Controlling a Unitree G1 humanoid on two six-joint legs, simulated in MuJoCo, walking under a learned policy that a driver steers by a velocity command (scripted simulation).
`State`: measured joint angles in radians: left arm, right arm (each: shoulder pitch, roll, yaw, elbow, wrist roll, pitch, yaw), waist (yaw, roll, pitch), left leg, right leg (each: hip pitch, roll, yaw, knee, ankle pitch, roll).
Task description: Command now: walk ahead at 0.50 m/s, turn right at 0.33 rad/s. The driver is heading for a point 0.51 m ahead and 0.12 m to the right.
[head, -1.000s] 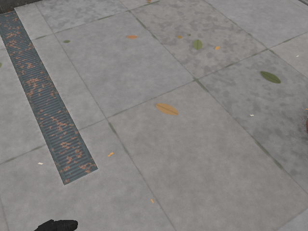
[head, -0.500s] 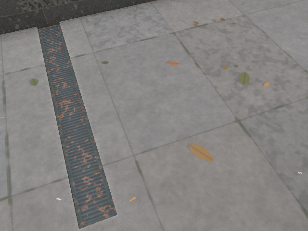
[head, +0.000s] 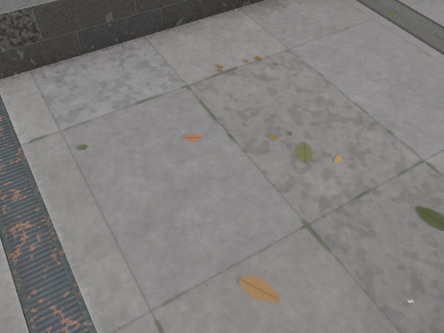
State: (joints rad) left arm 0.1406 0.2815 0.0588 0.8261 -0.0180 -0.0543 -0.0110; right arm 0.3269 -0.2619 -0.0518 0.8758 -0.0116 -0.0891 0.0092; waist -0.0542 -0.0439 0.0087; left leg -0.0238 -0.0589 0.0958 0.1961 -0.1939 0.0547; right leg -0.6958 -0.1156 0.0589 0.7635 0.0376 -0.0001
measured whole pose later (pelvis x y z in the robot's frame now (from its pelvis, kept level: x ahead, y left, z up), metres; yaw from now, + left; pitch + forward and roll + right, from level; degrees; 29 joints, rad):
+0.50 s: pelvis +0.27 -0.08 +0.00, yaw -16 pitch +2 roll +0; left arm 0.32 0.27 0.06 0.76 -0.01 -0.05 0.00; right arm 0.08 -0.30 -0.06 0.74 -0.01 -0.09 0.00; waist 0.05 0.04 0.03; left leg -0.67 0.10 -0.08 0.77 -0.06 -0.06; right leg -0.16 0.11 0.10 0.32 -0.19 -0.09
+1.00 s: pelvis +0.46 -0.09 -0.02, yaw -20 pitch +0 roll +1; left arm 0.23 0.26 0.05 0.79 0.02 0.03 0.03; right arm 0.14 -0.22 -0.01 0.83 -0.02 -0.02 0.02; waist 0.00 -0.02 0.04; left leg -0.34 -0.04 0.03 0.49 -0.15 0.03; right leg -0.30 -0.05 0.07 0.56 -0.26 0.04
